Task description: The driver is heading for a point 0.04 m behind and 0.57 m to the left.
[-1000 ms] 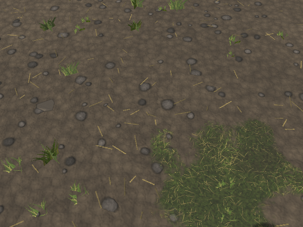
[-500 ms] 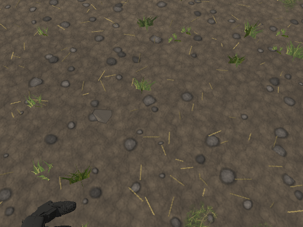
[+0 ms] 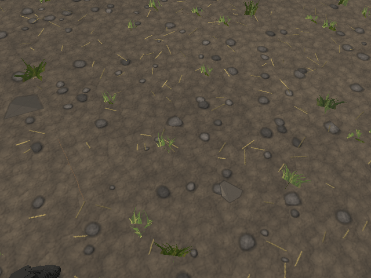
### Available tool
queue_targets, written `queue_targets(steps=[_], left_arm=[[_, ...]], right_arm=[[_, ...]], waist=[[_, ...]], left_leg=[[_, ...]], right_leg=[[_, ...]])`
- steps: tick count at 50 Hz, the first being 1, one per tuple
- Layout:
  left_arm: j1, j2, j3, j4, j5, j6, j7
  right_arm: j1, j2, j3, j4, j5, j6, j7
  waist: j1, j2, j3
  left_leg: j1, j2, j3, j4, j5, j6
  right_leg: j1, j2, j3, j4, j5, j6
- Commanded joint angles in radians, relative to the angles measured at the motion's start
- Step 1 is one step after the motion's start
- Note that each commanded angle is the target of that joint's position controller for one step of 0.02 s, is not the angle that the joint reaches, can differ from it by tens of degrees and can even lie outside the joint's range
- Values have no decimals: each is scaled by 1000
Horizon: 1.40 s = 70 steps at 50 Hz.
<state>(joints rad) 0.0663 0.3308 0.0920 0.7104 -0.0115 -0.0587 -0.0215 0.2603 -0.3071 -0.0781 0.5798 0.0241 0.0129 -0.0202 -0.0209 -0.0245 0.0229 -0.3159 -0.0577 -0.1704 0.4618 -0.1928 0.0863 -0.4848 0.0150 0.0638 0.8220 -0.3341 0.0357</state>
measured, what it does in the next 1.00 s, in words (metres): walks ahead, turning left: right foot, then left foot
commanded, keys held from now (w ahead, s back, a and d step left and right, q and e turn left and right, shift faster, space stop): q+shift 0.26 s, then shift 0.44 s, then w+shift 0.06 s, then w+q+shift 0.24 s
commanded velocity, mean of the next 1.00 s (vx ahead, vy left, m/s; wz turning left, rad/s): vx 0.24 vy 0.00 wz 0.58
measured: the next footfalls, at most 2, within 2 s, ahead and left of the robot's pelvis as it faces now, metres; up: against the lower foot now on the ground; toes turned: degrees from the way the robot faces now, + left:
right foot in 0.14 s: +0.15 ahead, -0.15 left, +0.00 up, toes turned +14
left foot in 0.54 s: +0.17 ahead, +0.14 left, +0.00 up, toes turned +23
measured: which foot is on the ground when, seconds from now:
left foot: down 0.00-0.14, up 0.16-0.52, down 0.54-0.88, up 0.90-1.00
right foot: up 0.00-0.12, down 0.14-0.54, up 0.56-0.86, down 0.88-1.00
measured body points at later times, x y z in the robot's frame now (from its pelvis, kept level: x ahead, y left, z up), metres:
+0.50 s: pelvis +0.12 -0.02 -0.01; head +0.17 +0.01 +0.44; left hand +0.08 +0.29 -0.13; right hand +0.43 -0.16 -0.08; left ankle +0.13 +0.13 -0.72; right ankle +0.11 -0.16 -0.75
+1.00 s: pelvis +0.22 +0.01 -0.01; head +0.23 +0.00 +0.44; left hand +0.10 +0.28 -0.12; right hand +0.49 -0.13 -0.12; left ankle +0.16 +0.15 -0.68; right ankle +0.21 -0.10 -0.75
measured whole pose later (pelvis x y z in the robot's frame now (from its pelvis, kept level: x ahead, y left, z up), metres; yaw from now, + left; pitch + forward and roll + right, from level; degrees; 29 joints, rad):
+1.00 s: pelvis +0.22 +0.01 -0.01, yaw +32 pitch +2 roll +1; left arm 0.35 0.29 0.05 0.83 0.04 -0.05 0.00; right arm 0.22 -0.29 -0.08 0.69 -0.03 0.01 0.03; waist 0.03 0.03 -0.05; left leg -0.57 -0.06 -0.11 1.05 -0.28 0.04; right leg -0.16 -0.03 -0.11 0.49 -0.36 -0.01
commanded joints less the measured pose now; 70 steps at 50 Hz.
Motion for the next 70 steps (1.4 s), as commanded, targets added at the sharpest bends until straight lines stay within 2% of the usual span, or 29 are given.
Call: queue_targets(steps=[1,6,7,8,9,10,12,16,20,26,27,28,29,31,36,39,43,44,45,46,47,51,60,64,66,67,68,69,70], left_arm=[[-95,49,12,-87,-4,-34,-8],[41,81,34,-62,-3,-20,-5],[120,118,46,-50,12,-11,2],[162,199,52,-56,49,-1,8],[107,195,55,-63,47,-7,11],[47,121,36,-84,34,-5,24],[-12,75,19,-96,22,14,46],[62,102,23,-44,30,26,57],[59,134,29,-23,6,49,42],[74,141,17,25,-45,40,25],[115,102,1,37,-28,27,23],[128,14,-40,-13,46,13,12],[145,43,-40,6,30,17,3],[87,96,-23,10,-9,38,5],[175,48,-37,58,10,76,32],[103,78,-30,28,-4,60,19],[271,64,-18,93,3,0,14],[426,82,-7,148,11,-10,20],[520,128,2,162,20,-16,29],[408,181,13,108,42,-29,26],[308,182,10,68,86,1,25],[231,86,-13,43,38,-11,26],[477,44,-26,146,50,-30,36],[461,116,-22,166,44,-14,59],[389,188,-2,139,49,14,61],[347,188,-1,120,49,16,52],[332,95,-15,84,38,5,32],[278,66,-31,-39,27,-23,20],[134,100,-30,-78,34,-46,19]], right_arm=[[-61,-199,-63,-85,-2,-16,-14],[-109,-144,-47,-114,5,15,-14],[-79,-72,-26,-114,2,17,-15],[-24,-17,-10,-151,5,15,-15],[-11,-120,-34,-167,2,2,-10],[-45,-189,-57,-141,-2,7,-9],[-38,-196,-73,-111,-8,25,-12],[-106,-75,-31,-129,-2,22,-1],[-158,-42,-10,-133,-11,14,15],[-95,-92,-30,-93,-13,11,33],[-38,-148,-46,-81,-20,9,23],[8,-243,-55,-98,-45,9,2],[-15,-160,-25,-93,-51,2,2],[-89,-84,-3,-62,-35,-15,18],[-185,-84,-6,-20,-36,-9,10],[-123,-164,-30,16,-8,-12,13],[-197,-113,-20,16,16,-24,6],[-262,-57,-7,-10,14,-28,3],[-261,62,23,-20,15,-42,10],[-258,15,13,-77,34,-60,17],[-317,-49,0,-70,-84,-44,36],[-133,-79,-24,32,-75,-13,102],[-392,-8,28,-26,-66,-9,138],[-305,-14,38,-8,-55,-10,113],[16,-96,0,78,-42,-20,89],[226,-150,-33,148,-49,-27,68],[171,-234,-73,154,-27,-9,44],[116,-321,-82,112,-53,3,52],[170,-280,-76,124,-55,4,41]], waist=[[3,169,-59],[86,168,-89],[101,68,-143],[57,-202,-158],[16,-259,-73],[25,-186,-16],[14,-115,3],[54,-91,-35],[66,-93,-92],[3,-95,-134],[-17,-21,-180],[1,260,-291],[-10,240,-408],[1,138,-262],[55,152,-197],[9,225,-95],[141,144,-19],[209,72,-22],[217,-159,-65],[161,-204,17],[139,-104,132],[41,-105,66],[130,-68,184],[17,-113,69],[-147,-154,-100],[-242,-110,-190],[-159,149,-204],[-91,193,-272],[-144,10,-223]], left_leg=[[66,147,-293,-179,-290,157],[-85,53,-325,36,-203,65],[-208,-11,-239,238,-379,6],[-414,-115,-57,493,-522,-41],[-509,20,-31,620,-414,-77],[-502,78,2,677,-326,-103],[-470,103,41,746,-225,-133],[-420,114,120,670,-153,-161],[-297,98,152,431,-88,-156],[96,21,202,-68,120,-52],[286,78,124,-97,358,-12],[588,390,-231,24,953,135],[519,505,-311,15,918,308],[391,353,-145,-8,728,217],[107,234,-8,-101,332,152],[-1,258,-163,-243,-454,143],[-227,197,-185,-181,-500,95],[-407,121,-119,-9,-464,31],[-527,2,37,405,-385,-40],[-727,38,3,567,-309,-36],[-746,18,-18,643,-180,-33],[-567,63,62,754,59,-71],[-612,95,293,470,76,17],[-277,-33,428,316,-41,112],[63,-89,377,300,-160,164],[379,-91,285,187,-154,196],[663,68,-49,72,-355,232],[771,284,-599,-105,-484,384],[717,292,-608,-175,-386,361]], right_leg=[[11,43,3,-168,14,6],[331,33,7,-403,196,-1],[504,-107,106,-432,192,-47],[582,-381,447,-525,122,-177],[494,-480,604,-582,43,-262],[434,-423,468,-571,32,-253],[387,-313,248,-560,123,-198],[413,-270,35,-535,582,-237],[450,-276,-51,-500,686,-246],[394,-247,-117,-292,688,-167],[277,-198,-163,-160,576,-102],[-33,-109,-192,134,-132,-15],[-64,-83,-60,284,-380,22],[-88,-122,-25,278,-321,32],[143,-79,-88,49,-120,62],[133,-47,-117,-22,-126,-8],[426,-36,-111,-331,42,-89],[622,-98,-40,-394,4,-105],[724,-317,229,-506,-236,-126],[602,-487,557,-652,-586,-232],[481,-479,533,-742,-648,-187],[415,-294,44,-711,-189,-75],[595,-271,-282,-746,233,-68],[659,-291,-394,-499,1338,-54],[592,-340,-370,-103,1512,-95],[393,-329,-350,202,1299,-92],[-17,-129,-322,563,262,-42],[-325,5,-153,820,-107,-8],[-397,-47,-5,800,-16,-19]])
Keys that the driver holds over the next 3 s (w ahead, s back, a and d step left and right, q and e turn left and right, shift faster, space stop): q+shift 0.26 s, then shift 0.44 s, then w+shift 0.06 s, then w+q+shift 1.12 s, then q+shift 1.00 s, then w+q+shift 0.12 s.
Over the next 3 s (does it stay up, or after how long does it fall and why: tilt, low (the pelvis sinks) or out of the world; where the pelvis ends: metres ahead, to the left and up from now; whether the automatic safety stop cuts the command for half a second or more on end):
stays up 0.71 1.00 -0.01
